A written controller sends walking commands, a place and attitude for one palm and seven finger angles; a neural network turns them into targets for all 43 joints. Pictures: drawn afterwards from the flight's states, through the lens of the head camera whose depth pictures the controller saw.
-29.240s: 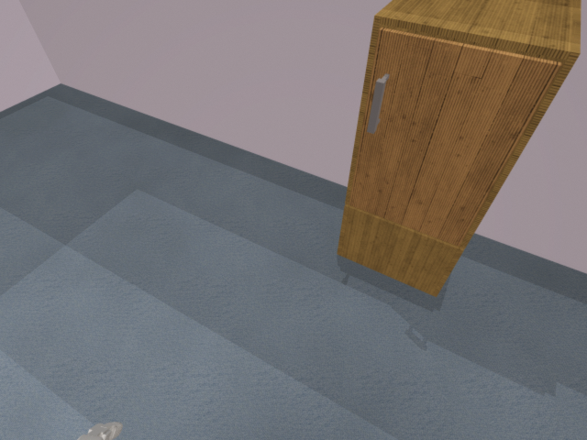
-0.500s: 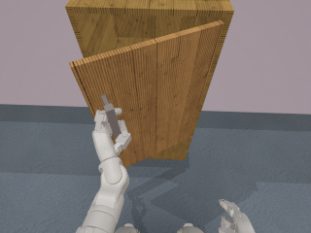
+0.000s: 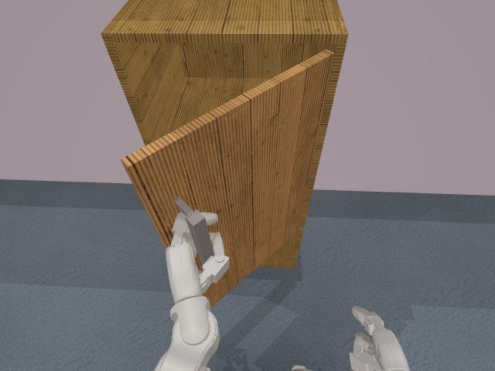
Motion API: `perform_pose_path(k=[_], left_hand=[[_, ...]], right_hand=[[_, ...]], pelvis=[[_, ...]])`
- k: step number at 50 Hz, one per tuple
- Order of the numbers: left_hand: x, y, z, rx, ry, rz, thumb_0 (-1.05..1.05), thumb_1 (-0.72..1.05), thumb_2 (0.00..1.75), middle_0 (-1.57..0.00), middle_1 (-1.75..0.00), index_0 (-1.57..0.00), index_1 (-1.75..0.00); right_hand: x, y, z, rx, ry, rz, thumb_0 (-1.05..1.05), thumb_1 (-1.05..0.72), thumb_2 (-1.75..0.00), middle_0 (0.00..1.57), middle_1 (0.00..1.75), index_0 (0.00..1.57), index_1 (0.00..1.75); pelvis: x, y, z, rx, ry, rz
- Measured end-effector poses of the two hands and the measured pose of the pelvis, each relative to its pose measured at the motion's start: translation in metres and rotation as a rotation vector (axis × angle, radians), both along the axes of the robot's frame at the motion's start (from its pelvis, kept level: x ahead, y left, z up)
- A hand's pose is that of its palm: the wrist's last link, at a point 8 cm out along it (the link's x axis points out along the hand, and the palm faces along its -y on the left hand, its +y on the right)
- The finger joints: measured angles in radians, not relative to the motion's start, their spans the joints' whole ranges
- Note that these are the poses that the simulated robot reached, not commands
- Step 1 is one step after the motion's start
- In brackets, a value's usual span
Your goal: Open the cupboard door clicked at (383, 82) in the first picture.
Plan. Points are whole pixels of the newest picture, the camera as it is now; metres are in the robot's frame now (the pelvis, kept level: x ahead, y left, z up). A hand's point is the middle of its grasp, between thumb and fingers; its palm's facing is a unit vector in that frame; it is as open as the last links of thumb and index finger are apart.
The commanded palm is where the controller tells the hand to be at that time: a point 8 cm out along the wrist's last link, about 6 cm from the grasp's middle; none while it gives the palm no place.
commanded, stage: open thumb and fingers to let go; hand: left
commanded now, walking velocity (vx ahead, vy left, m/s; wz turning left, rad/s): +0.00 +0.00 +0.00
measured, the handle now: (195, 234) +0.33 +0.10 +0.05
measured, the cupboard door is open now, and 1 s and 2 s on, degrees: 46 45 48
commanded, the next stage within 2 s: slide the hand sideways off the handle in 0.74 s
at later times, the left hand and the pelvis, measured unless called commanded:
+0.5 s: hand (210, 256) +0.29 +0.07 +0.04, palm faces +0.33 -0.94 -0.05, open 13.3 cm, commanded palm +0.24 +0.11 +0.04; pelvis -0.01 +0.01 -0.01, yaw +0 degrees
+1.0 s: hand (208, 281) +0.25 +0.07 +0.04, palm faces -0.12 -0.99 -0.09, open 16.1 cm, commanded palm +0.23 +0.11 +0.04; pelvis -0.02 +0.03 -0.01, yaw +0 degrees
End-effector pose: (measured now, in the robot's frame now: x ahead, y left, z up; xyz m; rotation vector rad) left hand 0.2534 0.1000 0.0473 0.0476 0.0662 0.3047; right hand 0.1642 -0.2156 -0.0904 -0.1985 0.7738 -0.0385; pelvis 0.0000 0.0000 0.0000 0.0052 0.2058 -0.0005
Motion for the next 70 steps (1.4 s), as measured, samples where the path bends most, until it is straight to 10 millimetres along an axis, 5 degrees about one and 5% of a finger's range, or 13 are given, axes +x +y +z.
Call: perform_pose_path(k=[8, 21, 27, 38, 43, 48, 53, 70], left_hand=[[0.002, 0.013, 0.002, -0.003, -0.008, 0.077, 0.0, 0.51, 0.73, -0.36, -1.31, -0.38, -1.31], [-0.001, 0.014, -0.003, -0.005, -0.01, 0.038, 0.0, -0.22, 0.42, -0.31, -1.21, -0.32, -1.22], [0.0, 0.016, -0.002, -0.008, -0.018, 0.027, 0.0, -0.41, 0.34, -0.28, -1.09, -0.28, -1.08], [-0.001, 0.013, -0.001, 0.003, -0.022, -0.027, -0.01, -0.49, 0.3, -0.22, -0.63, -0.23, -0.63], [-0.001, 0.015, -0.001, -0.006, -0.016, -0.031, -0.01, -0.5, 0.3, -0.29, -0.51, -0.27, -0.57], [-0.01, 0.023, -0.002, 0.028, -0.039, -0.288, -0.01, -0.49, 0.3, -0.25, -0.42, -0.18, -0.47], [-0.024, 0.025, 0.001, -0.021, -0.044, -0.524, -0.01, -0.5, 0.3, -0.2, -0.35, -0.14, -0.37], [-0.048, 0.04, -0.001, -0.05, -0.047, -0.429, -0.01, -0.5, 0.3, -0.18, -0.32, -0.18, -0.31]], right_hand=[[0.005, 0.002, -0.005, 0.015, -0.002, 0.028, 0.01, -0.91, -0.9, 0.2, 0.3, 0.2, 0.3], [-0.016, 0.0, -0.012, -0.004, 0.04, -0.004, 0.02, -0.91, -0.9, 0.2, 0.3, 0.2, 0.3], [-0.023, 0.006, -0.012, -0.005, 0.039, -0.018, 0.02, -0.91, -0.9, 0.2, 0.3, 0.2, 0.3], [-0.019, 0.024, -0.008, 0.012, 0.003, -0.004, 0.02, -0.91, -0.9, 0.2, 0.3, 0.2, 0.3], [-0.016, 0.029, -0.005, 0.016, -0.008, 0.008, 0.02, -0.91, -0.9, 0.21, 0.3, 0.2, 0.3], [-0.018, 0.03, -0.003, 0.004, -0.017, 0.018, 0.02, -0.91, -0.9, 0.21, 0.3, 0.2, 0.3], [-0.023, 0.026, 0.0, -0.003, -0.048, -0.018, 0.02, -0.91, -0.9, 0.21, 0.3, 0.2, 0.3], [-0.023, 0.039, 0.002, 0.013, -0.073, -0.022, 0.02, -0.91, -0.9, 0.21, 0.3, 0.2, 0.3]], pelvis=[[-0.003, -0.005, -0.002, 0.008, 0.019, 0.008], [-0.006, 0.003, -0.005, 0.001, 0.021, 0.005], [-0.007, 0.01, -0.006, -0.005, 0.02, -0.002], [-0.011, 0.02, -0.007, -0.013, 0.008, -0.008], [-0.013, 0.023, -0.007, -0.015, 0.005, -0.011], [-0.015, 0.025, -0.008, -0.011, 0.001, -0.001], [-0.018, 0.033, -0.009, -0.019, -0.02, -0.004], [-0.018, 0.04, -0.017, -0.016, -0.004, -0.024]])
